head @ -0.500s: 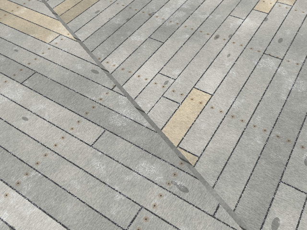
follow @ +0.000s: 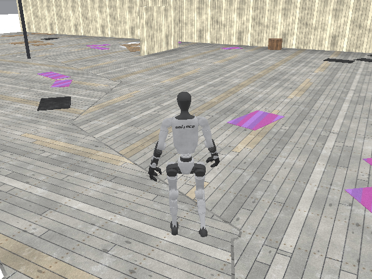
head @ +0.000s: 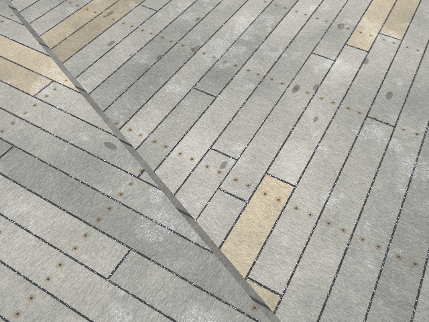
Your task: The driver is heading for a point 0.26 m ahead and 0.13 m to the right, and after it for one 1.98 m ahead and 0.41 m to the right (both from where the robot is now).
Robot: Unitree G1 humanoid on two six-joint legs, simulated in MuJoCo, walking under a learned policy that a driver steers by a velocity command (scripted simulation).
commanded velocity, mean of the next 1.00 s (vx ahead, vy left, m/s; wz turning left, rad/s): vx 0.50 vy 0.00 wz -0.36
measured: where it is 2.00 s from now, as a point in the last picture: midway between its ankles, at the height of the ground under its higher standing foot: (308, 174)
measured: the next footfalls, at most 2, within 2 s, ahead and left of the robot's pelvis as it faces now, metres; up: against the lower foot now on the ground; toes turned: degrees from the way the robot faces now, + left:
right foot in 0.40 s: +0.36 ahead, -0.17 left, +0.00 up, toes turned -16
left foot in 0.94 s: +0.72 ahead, -0.07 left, +0.00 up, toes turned -21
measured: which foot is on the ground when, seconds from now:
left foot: down 0.00-0.42, up 0.44-0.92, down 0.94-1.00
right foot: up 0.00-0.38, down 0.40-0.94, up 0.96-1.00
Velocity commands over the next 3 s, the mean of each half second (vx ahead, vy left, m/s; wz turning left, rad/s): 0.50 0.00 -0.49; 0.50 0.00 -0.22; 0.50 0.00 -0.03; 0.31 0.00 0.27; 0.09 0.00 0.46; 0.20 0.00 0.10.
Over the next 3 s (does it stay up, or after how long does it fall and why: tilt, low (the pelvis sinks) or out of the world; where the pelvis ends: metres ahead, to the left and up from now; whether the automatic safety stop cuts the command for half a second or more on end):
stays up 1.21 -0.32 0.01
